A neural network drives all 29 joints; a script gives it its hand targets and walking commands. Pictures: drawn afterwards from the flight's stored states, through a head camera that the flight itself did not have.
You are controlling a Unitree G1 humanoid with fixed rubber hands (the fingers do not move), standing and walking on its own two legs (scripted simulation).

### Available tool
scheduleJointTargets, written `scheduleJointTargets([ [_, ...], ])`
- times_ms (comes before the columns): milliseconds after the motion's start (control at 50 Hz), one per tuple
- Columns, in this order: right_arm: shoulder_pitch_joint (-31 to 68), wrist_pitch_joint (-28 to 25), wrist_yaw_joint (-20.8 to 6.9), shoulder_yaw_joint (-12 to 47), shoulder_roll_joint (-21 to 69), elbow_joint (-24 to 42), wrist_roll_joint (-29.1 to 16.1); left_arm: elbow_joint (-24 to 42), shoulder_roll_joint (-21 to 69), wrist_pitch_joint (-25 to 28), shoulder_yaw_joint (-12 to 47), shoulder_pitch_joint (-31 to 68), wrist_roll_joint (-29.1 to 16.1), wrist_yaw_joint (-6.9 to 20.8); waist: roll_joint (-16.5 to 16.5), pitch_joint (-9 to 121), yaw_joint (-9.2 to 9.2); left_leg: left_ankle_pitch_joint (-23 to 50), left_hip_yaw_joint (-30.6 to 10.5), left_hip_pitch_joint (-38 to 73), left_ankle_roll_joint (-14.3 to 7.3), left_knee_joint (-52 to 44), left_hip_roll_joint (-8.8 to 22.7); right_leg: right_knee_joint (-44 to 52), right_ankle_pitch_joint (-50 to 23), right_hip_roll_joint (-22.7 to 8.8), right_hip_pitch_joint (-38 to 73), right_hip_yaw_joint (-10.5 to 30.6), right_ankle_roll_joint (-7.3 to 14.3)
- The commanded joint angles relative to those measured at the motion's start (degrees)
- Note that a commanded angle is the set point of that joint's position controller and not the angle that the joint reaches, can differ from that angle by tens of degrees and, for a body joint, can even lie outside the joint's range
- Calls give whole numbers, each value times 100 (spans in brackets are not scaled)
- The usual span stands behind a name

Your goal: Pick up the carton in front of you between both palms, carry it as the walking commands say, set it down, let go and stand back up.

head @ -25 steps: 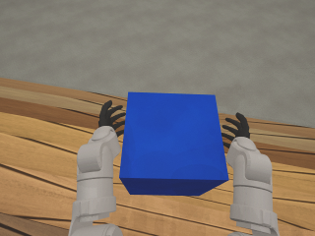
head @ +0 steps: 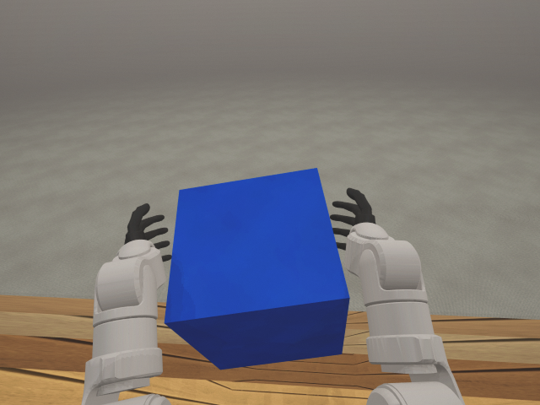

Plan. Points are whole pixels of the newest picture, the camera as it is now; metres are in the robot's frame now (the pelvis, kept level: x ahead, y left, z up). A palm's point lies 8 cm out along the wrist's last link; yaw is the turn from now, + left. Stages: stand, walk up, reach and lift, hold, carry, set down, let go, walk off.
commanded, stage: carry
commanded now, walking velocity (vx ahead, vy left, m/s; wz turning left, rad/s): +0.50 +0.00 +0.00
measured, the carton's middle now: (265, 276) +0.33 +0.01 +0.09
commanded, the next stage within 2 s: none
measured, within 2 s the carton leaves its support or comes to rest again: neither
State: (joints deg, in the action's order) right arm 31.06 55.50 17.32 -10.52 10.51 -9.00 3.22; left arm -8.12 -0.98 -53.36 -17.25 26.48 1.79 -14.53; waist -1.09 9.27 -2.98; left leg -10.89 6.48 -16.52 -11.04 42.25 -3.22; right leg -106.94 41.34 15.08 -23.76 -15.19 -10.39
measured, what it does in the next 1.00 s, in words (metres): goes down: right foot 0.05 m lower, then right foot 0.18 m lower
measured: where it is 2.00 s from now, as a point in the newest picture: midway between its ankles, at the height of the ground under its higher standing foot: (277, 361)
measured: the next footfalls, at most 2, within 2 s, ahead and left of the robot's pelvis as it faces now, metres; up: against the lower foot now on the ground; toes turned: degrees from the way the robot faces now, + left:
right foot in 0.20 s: +0.23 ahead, -0.23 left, -0.05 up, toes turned -3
right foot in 0.34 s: +0.31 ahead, -0.26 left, -0.18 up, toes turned -1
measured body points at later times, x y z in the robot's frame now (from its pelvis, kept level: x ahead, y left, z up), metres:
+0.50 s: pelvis +0.19 -0.16 -0.20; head +0.23 -0.20 +0.25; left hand +0.53 +0.01 -0.14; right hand +0.56 -0.29 -0.15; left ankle +0.16 -0.01 -0.71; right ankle +0.27 -0.26 -0.90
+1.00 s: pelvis +0.42 -0.10 -0.23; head +0.40 -0.10 +0.22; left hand +0.76 +0.06 -0.15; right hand +0.75 -0.25 -0.14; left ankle +0.43 -0.05 -0.90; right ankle +0.32 -0.25 -0.85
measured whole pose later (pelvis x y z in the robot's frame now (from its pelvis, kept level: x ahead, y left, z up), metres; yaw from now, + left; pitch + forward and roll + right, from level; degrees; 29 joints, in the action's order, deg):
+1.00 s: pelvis +0.42 -0.10 -0.23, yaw -2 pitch +2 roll +0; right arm 26.1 47.2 17.1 -12.3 12.4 -11.6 5.5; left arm -11.5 5.1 -46.5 -15.5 23.2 3.0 -19.7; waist 0.0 6.6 -2.7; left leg -27.2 5.0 -30.7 -7.2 58.4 -4.6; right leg -74.1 31.8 -0.4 -27.1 4.5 -0.4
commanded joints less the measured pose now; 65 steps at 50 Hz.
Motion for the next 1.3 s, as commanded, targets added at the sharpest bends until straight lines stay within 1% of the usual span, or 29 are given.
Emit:
scheduleJointTargets([
  [0, 4000, -187, -128, 2486, 3974, 312, -1505, -23, 3848, 124, 1831, 4628, -909, -95, -969, 555, 442, 833, -2582, -770, -448, -424, 1969, 2089, -1179, -1533, -1672, 2435, 1026],
  [40, 4488, -226, -274, 2814, 4430, 474, -1798, 345, 4207, 388, 1851, 4970, -870, 69, 157, 286, 991, -1094, -1272, -3180, 88, -46, 1196, 4355, -4296, -1548, 1522, 1012, 978],
  [60, 3990, -216, -358, 2890, 4755, 31, -1813, 401, 4371, 498, 2014, 5028, -796, 151, 216, 357, 813, -1720, -745, -3255, 374, 710, 1052, 4818, -5315, -1443, 1947, 981, 865],
  [100, 3064, -223, -426, 2545, 4688, -617, -1340, -31, 4575, 482, 2132, 4477, -572, 251, -134, 822, 555, -1785, -701, -2258, 296, 1176, 1209, 4982, -4875, -1371, 1484, 593, 894],
  [140, 2623, -303, -444, 2082, 4678, -1091, -881, -301, 5170, 416, 2369, 4387, -718, 353, 847, 86, 123, -2218, -1069, -1067, 410, 1597, 1071, 6016, -5249, -1619, -99, 873, 1082],
  [180, 2411, -382, -469, 1565, 4688, -1334, -312, -763, 5677, 326, 2421, 4318, -940, 517, 1386, 305, 212, -1653, -1175, -291, 550, 2558, 895, 7874, -5382, -2328, 162, 1843, 1295],
  [240, 4166, -777, -613, 1906, 5100, 333, -621, -510, 6442, 420, 2933, 4450, -1246, 664, 536, 597, 1535, -409, -391, -817, 1071, 4677, 846, 8577, -5667, -1736, 1995, 1379, 810],
  [260, 4148, -818, -636, 2054, 5201, 384, -652, -391, 6403, 466, 3086, 4458, -1361, 702, -314, 545, 1854, -2490, -209, -1815, 1239, 6062, 466, 8519, -6648, -2123, 2847, 1874, 1042],
  [280, 3673, -831, -588, 1947, 5014, 120, -444, -833, 6317, 488, 3098, 3967, -1348, 710, -1057, 564, 1514, -4043, -633, -3106, 1331, 6649, 101, 7523, -8670, -2533, 3702, 2764, 1257],
  [300, 2758, -817, -467, 1733, 4570, -252, -162, -869, 6168, 551, 3312, 3592, -1495, 706, -1410, 1094, 1030, -3899, -1105, -4010, 1278, 6567, 174, 6784, -8902, -2829, 4554, 3356, 1363],
  [340, 2430, -868, -384, 1518, 4234, -135, 9, -414, 6051, 754, 3437, 3912, -1699, 683, -1337, 1588, 766, -3881, -696, -4210, 1246, 6412, 215, 7262, -4521, -3313, 3638, 5100, 1804],
  [360, 2344, -920, -355, 1701, 4235, -224, 78, -499, 5972, 779, 3261, 3667, -1568, 659, -1714, 1556, 790, -3353, -679, -4245, 1309, 6228, 340, 7277, -3880, -3046, 3294, 4927, 1799],
  [400, 1706, -1062, -276, 1707, 4411, -642, 175, -567, 5980, 885, 3173, 3378, -1403, 696, -1419, 1786, 777, -3414, -638, -4774, 1154, 6489, 409, 7071, -4484, -2878, 3592, 4298, 1625],
  [420, 2214, -1189, -349, 2152, 4746, 250, -165, 294, 6169, 1064, 3482, 3993, -1475, 718, -1755, 2448, 718, -3042, -936, -4810, 1001, 6436, 498, 7066, -3467, -3215, 3707, 4878, 1822],
  [500, 3068, -1558, -498, 3124, 4984, 875, -1052, 726, 6226, 1290, 3714, 3345, -1404, 735, -648, 2083, 725, -1762, -1152, -5118, 847, 5777, 497, 7046, -2237, -3045, 3448, 4247, 1856],
  [560, 2717, -1630, -675, 3704, 4816, 913, -1410, 558, 5443, 1501, 3567, 2366, -737, 496, -502, 1843, 673, -1246, -774, -5147, 752, 4823, 558, 6812, -3741, -2927, 3349, 3834, 2083],
  [580, 2416, -1569, -720, 3720, 4617, 740, -1354, 499, 5254, 1487, 3470, 2131, -579, 396, 148, 1252, 695, -28, -665, -4435, 851, 3241, 560, 6956, -3898, -2699, 2611, 3436, 2123],
  [640, 1643, -1323, -695, 3528, 4229, 353, -1062, 314, 4797, 1329, 3352, 1661, -274, 367, -322, 640, 470, 1266, -142, -2313, 849, 1870, 426, 7467, -2455, -2606, 1011, 2921, 2057],
  [700, 1903, -1119, -616, 3420, 4109, 480, -1113, 310, 4696, 1098, 3323, 2049, -428, 349, -645, 565, 532, 2051, -470, -2533, 772, 1808, 667, 6520, -2444, -2811, 1539, 3119, 2150],
  [800, 2290, -894, -380, 2829, 3902, 443, -1005, 286, 4736, 735, 3235, 2537, -753, 226, -234, 708, 343, 423, -237, -1830, 639, 1401, 256, 5359, -5286, -2512, 1004, 2819, 2003],
  [820, 2143, -878, -315, 2620, 3839, 252, -890, 317, 4735, 681, 3237, 2741, -787, 210, 260, 822, 6, 1163, -393, -547, 484, 524, 129, 4651, -5443, -2054, 168, 2176, 1562],
  [840, 2102, -879, -249, 2356, 3689, 118, -712, 266, 4825, 637, 3281, 2821, -841, 221, 1502, 1160, -435, 1782, -2163, 999, 31, -497, 763, 3272, -3317, -1448, -1027, 1675, 1077],
  [860, 2034, -886, -187, 2108, 3728, -85, -563, 259, 4886, 633, 3340, 2970, -945, 223, 1822, 1037, -422, 2849, -3862, 1402, -538, -1012, 1488, 2675, -918, -1128, -2021, 1661, 897],
  [880, 1984, -886, -152, 1989, 3866, -227, -499, 185, 4903, 644, 3319, 3154, -1017, 221, 1053, 943, -355, 3332, -3970, 1409, -639, -759, 1565, 2885, -781, -1349, -2186, 1985, 954],
  [940, 2238, -951, -256, 2363, 4341, -11, -713, 80, 5139, 768, 3208, 3313, -1047, 272, 121, 986, -163, 2984, -3213, 1555, -385, -75, 1455, 3059, -1430, -1619, -2711, 2020, 1065],
  [1020, 2637, -1082, -446, 2939, 4760, 929, -1280, 544, 5586, 881, 3256, 3315, -1196, 327, 406, 1589, -390, 1851, -3294, 1949, -385, 137, 1307, 3734, -2037, -1655, -2903, 2093, 1084],
  [1120, 2396, -876, -702, 3335, 4466, 1420, -1652, 948, 5102, 642, 3263, 2895, -772, 254, 572, 1258, -568, -331, -2336, 1340, -85, 494, 513, 5631, -5233, -1375, -2345, 1287, 1096],
  [1200, 2287, -578, -766, 3161, 4172, 1082, -1533, 1210, 4672, 378, 3347, 3159, -569, 200, 959, 591, -183, -1306, -2136, -604, 78, 1140, 674, 6182, -6533, -1144, -448, 855, 1294],
  [1280, 2162, -336, -619, 2816, 3727, 581, -1124, 494, 4527, -14, 3222, 3007, -401, 190, 979, 523, 445, 215, -1218, -1765, 691, 2271, 614, 5915, -6018, -639, 1429, 243, 1430],
])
